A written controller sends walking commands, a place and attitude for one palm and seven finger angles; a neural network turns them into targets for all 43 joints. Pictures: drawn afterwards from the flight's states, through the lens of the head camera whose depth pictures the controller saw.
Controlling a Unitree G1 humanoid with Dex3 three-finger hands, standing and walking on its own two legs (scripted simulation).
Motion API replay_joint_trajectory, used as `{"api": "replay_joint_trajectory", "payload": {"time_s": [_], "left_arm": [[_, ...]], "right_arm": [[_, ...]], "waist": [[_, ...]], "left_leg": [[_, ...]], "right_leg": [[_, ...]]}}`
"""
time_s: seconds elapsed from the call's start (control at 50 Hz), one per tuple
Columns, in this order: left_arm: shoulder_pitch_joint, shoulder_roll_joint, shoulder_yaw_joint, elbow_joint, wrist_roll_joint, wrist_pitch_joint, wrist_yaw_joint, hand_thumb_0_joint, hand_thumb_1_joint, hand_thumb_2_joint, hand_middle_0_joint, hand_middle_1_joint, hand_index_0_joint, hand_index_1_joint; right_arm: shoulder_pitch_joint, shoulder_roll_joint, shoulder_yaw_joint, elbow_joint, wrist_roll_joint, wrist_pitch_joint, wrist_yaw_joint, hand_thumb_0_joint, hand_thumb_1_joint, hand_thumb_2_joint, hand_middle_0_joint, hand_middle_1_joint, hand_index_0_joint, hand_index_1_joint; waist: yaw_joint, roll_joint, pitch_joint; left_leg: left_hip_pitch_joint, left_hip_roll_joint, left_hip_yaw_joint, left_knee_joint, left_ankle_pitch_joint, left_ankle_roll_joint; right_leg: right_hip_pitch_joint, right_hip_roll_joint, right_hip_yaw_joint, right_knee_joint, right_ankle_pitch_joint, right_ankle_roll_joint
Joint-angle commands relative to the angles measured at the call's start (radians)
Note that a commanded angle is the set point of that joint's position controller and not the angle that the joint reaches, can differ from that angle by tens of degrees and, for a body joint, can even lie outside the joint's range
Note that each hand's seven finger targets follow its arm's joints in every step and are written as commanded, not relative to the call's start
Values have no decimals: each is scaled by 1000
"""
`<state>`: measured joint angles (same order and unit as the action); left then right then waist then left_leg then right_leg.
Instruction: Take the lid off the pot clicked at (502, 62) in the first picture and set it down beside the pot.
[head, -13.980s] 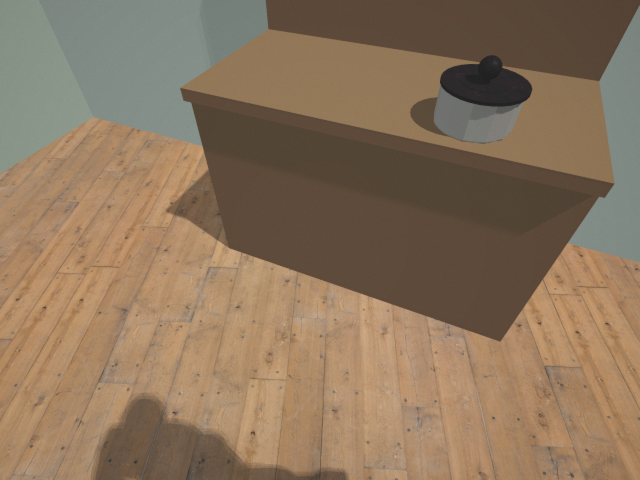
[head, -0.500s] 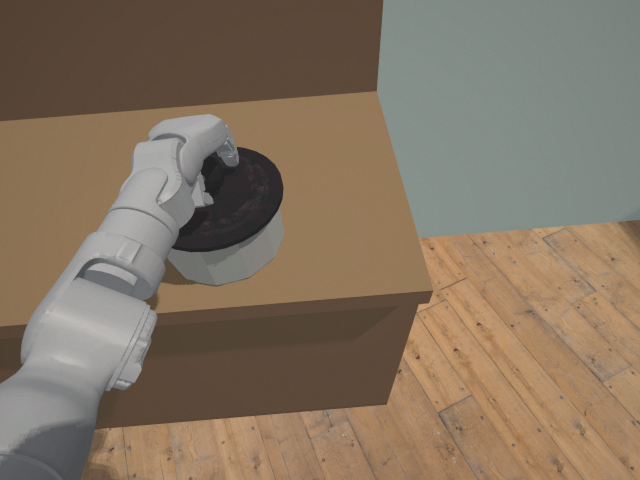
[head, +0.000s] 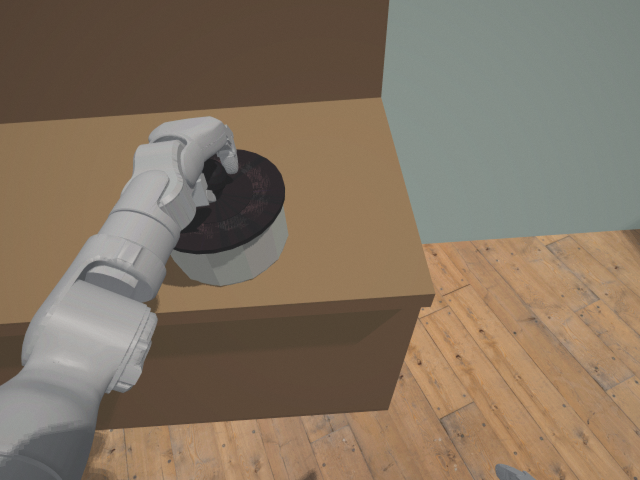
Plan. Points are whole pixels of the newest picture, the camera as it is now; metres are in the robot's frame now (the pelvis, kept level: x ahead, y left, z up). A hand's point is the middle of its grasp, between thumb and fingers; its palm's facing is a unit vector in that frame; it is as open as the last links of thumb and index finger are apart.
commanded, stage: close the fingers and squeeze the knob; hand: left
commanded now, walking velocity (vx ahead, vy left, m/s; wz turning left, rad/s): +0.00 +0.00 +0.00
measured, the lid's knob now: (208, 177) +0.50 +0.14 +0.11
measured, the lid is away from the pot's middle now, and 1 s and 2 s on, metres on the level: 0.01 0.01 0.01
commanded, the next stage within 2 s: lift the lid straight up in 0.80 s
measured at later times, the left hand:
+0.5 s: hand (202, 180) +0.47 +0.14 +0.13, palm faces -0.35 -0.06 -0.94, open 8.0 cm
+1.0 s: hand (203, 179) +0.47 +0.14 +0.13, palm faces -0.35 -0.06 -0.93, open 8.0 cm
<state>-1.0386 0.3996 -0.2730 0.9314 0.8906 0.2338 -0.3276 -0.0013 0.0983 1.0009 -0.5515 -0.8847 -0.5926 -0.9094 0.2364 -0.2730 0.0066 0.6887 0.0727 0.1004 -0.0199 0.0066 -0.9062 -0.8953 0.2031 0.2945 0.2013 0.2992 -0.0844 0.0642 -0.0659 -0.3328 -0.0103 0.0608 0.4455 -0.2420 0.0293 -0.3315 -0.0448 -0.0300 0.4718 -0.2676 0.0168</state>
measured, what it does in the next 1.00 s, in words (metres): stands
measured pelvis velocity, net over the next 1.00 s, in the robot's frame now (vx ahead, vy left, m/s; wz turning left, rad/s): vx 0.00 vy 0.00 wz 0.00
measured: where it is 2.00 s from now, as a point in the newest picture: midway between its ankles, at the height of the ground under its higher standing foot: outside the picture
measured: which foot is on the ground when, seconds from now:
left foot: down 0.00-1.00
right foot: down 0.00-1.00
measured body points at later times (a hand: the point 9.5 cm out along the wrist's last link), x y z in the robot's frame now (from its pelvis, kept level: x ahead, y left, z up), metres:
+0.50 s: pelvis +0.00 +0.00 +0.00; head +0.04 -0.03 +0.45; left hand +0.49 +0.14 +0.18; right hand +0.08 -0.26 -0.14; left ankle -0.02 +0.10 -0.74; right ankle -0.03 -0.13 -0.74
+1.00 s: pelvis +0.00 +0.00 +0.00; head +0.04 -0.02 +0.45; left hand +0.49 +0.14 +0.18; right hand +0.07 -0.26 -0.14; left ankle -0.02 +0.10 -0.74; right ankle -0.03 -0.13 -0.74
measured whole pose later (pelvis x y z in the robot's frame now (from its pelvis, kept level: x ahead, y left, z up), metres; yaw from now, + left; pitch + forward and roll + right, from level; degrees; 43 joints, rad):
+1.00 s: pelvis +0.00 +0.00 +0.00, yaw +0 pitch +8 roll +0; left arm -1.06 0.41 -0.27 0.95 0.89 0.22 -0.34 0.01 0.18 0.87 -0.57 -0.93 -0.61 -0.95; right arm 0.26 -0.28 0.00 0.70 0.07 0.10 -0.03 0.01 -0.91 -0.90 0.20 0.29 0.20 0.30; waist -0.10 0.06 -0.06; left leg -0.34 -0.01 0.06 0.45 -0.24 0.03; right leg -0.34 -0.04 -0.02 0.46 -0.26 0.02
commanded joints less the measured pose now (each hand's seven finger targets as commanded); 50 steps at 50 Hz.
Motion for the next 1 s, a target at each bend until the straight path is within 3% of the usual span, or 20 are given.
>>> {"api": "replay_joint_trajectory", "payload": {"time_s": [0.0,0.04,0.1,0.16,0.22,0.26,0.3,0.34,0.42,0.46,0.5,0.58,0.64,0.68,0.78,0.8,0.82,0.9,0.96,0.98], "left_arm": [[-517,174,51,-214,7,-12,25,0,209,930,-648,-998,-648,-998],[-512,162,40,-188,4,1,25,0,236,910,-662,-1007,-662,-1007],[-525,226,90,-217,2,-4,26,0,278,875,-685,-1019,-685,-1019],[-529,174,44,-213,12,-4,25,0,322,836,-710,-1028,-710,-1028],[-530,157,35,-222,10,-5,27,0,311,897,-665,-993,-682,-1003],[-519,179,56,-182,11,5,30,0,318,917,-653,-982,-676,-999],[-548,141,29,-199,-2,1,25,0,332,929,-651,-976,-676,-998],[-554,202,76,-213,5,-3,30,0,347,939,-653,-974,-681,-1000],[-532,192,64,-191,6,-5,24,0,383,955,-665,-978,-697,-1006],[-558,164,37,-216,10,-4,27,0,402,963,-672,-982,-706,-1009],[-529,184,65,-206,7,-7,28,0,422,971,-680,-987,-716,-1013],[-553,186,55,-166,12,5,32,0,464,987,-696,-995,-734,-1021],[-552,210,70,-142,17,5,34,0,495,999,-709,-1002,-748,-1028],[-546,183,50,-116,18,8,30,0,515,1007,-718,-1007,-759,-1033],[-576,212,72,-151,27,-5,33,0,561,1027,-743,-1023,-788,-1046],[-571,190,60,-175,20,-15,29,0,566,1029,-747,-1025,-792,-1048],[-540,199,71,-141,21,-12,30,0,570,1031,-750,-1027,-796,-1049],[-563,202,64,-139,12,-8,30,0,580,1037,-759,-1031,-805,-1053],[-633,267,106,-239,20,-27,43,0,583,1039,-762,-1032,-808,-1054],[-612,243,92,-225,21,-25,43,0,584,1040,-763,-1032,-808,-1054]], "right_arm": [[-3,-124,-43,-113,-5,-29,0,0,-900,-900,200,300,200,300],[0,-129,-42,-102,-4,-20,3,0,-900,-900,200,300,200,300],[-4,-133,-41,-109,-6,-22,-1,0,-900,-900,200,300,200,300],[3,-128,-43,-104,-5,-24,1,0,-900,-900,200,300,200,300],[5,-128,-45,-102,-8,-24,7,0,-900,-900,200,300,200,300],[13,-133,-45,-92,-7,-19,5,0,-900,-900,200,300,200,300],[11,-130,-45,-93,-7,-22,3,0,-900,-900,200,300,200,300],[19,-135,-46,-90,-12,-28,1,0,-900,-900,200,300,200,300],[13,-134,-42,-92,-7,-24,-1,0,-900,-900,200,300,200,300],[10,-128,-43,-93,-7,-26,3,0,-900,-900,200,300,200,300],[15,-131,-44,-95,-10,-27,3,0,-900,-900,200,300,200,300],[15,-134,-42,-88,-5,-22,-4,0,-900,-900,200,300,200,300],[18,-137,-38,-85,-6,-22,-7,0,-900,-900,200,300,200,300],[18,-134,-39,-85,-5,-24,-10,0,-900,-900,200,300,200,300],[25,-134,-41,-90,-9,-31,-12,0,-900,-900,200,300,200,300],[22,-130,-41,-98,-11,-34,-11,0,-900,-900,200,300,200,300],[28,-133,-43,-93,-12,-32,-12,0,-900,-900,200,300,200,300],[24,-137,-41,-90,-6,-29,-12,0,-900,-900,200,300,200,300],[21,-132,-42,-100,-8,-48,-14,0,-900,-900,200,300,200,300],[19,-127,-42,-101,-9,-54,-13,0,-900,-900,200,300,200,300]], "waist": [[-6,-76,-404],[-12,-86,-366],[-2,-84,-410],[-10,-62,-401],[-10,-46,-404],[-12,-94,-385],[-18,-93,-389],[-9,-86,-419],[-11,-107,-386],[-14,-67,-395],[-7,-78,-400],[-18,-117,-370],[-15,-97,-373],[-21,-104,-353],[-16,-73,-397],[-13,-58,-413],[-14,-90,-400],[-18,-95,-373],[-9,-44,-444],[-8,-43,-444]], "left_leg": [[261,-22,-51,17,438,47],[252,-21,-47,12,399,45],[249,-25,-48,10,390,47],[276,-20,-54,17,441,45],[299,-16,-66,24,478,41],[271,-17,-55,18,430,43],[260,-20,-57,16,423,44],[278,-22,-54,17,424,47],[243,-22,-47,13,415,48],[273,-21,-55,14,439,45],[271,-19,-59,18,452,45],[235,-23,-46,5,363,46],[227,-23,-50,1,356,44],[220,-26,-45,4,342,45],[245,-22,-49,5,364,45],[255,-22,-52,10,398,45],[249,-22,-51,13,393,47],[220,-22,-46,-1,348,47],[280,-21,-58,2,387,47],[291,-22,-59,8,408,48]], "right_leg": [[95,47,-12,-19,449,-44],[72,52,-16,-22,423,-42],[113,47,-11,-22,438,-45],[76,52,-16,-18,438,-44],[54,54,-20,-14,429,-46],[64,56,-20,-20,422,-43],[69,54,-20,-19,431,-45],[88,54,-16,-18,443,-44],[97,52,-15,-20,458,-42],[71,53,-19,-17,442,-44],[83,52,-18,-19,444,-46],[80,55,-17,-26,419,-43],[80,53,-17,-23,409,-46],[69,54,-17,-26,405,-45],[76,53,-13,-23,410,-48],[81,51,-12,-23,425,-49],[83,54,-13,-24,428,-46],[82,52,-12,-33,408,-46],[103,52,-9,-24,425,-46],[100,53,-8,-24,434,-46]]}}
